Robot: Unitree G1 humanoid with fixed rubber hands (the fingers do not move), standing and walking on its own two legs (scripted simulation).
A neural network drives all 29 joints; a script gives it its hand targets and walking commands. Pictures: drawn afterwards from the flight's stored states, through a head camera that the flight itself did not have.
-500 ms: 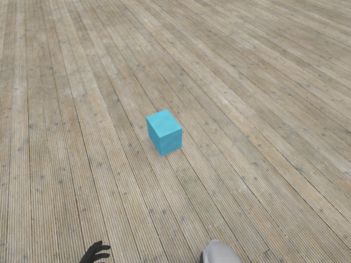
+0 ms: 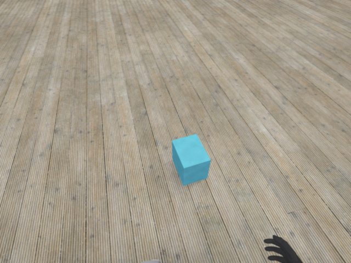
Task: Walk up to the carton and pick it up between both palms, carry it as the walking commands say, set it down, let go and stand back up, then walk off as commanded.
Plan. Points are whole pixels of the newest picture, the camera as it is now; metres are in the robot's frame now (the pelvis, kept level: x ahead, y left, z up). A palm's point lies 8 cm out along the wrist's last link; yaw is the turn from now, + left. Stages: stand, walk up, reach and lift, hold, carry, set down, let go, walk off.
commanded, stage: walk up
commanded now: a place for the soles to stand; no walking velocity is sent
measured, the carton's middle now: (189, 159) +0.82 -0.02 -0.65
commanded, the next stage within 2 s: none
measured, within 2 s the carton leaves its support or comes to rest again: neither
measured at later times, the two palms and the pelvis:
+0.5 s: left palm (127, 201) +0.29 +0.18 -0.10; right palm (321, 262) +0.17 -0.32 -0.12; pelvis +0.18 -0.06 +0.00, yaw +0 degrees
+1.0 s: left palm (119, 201) +0.30 +0.20 -0.10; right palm (292, 192) +0.34 -0.29 -0.09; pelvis +0.22 -0.04 +0.02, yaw +0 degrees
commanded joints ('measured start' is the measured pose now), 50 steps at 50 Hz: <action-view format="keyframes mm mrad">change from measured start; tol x16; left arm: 1 2 64 6 -132 11 10 -2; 14 -227 0 19 -141 18 16 -37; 21 -35 220 79 -135 -13 9 34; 35 -199 -3 -37 -115 -45 52 20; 50 -258 93 -31 -5 -41 36 21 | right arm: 1 345 -264 -82 12 9 1 -40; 50 -66 -130 30 177 61 53 -31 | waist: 1 -166 194 -72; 16 -70 133 83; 21 3 -240 -115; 35 -38 57 -44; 50 -54 18 -31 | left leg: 1 467 412 -767 -328 -385 163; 9 171 237 -247 -342 -66 165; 15 83 207 -141 -281 -30 132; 19 -28 100 -47 104 -13 37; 22 -167 -3 -76 585 -448 -33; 31 211 -13 1 22 -17 -32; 34 237 178 -237 -130 182 32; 37 31 141 -205 -179 -54 42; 50 126 94 -157 -171 67 30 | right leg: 1 -546 64 32 461 -145 -8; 3 -598 -23 115 566 -54 11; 12 -360 -29 41 117 234 33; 18 26 51 5 -120 342 -12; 21 106 -392 639 -355 262 -211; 24 -19 -308 473 -384 160 -237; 30 -177 -186 191 -214 670 -164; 35 -128 -16 85 -155 155 -10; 50 -58 -68 109 -248 293 -27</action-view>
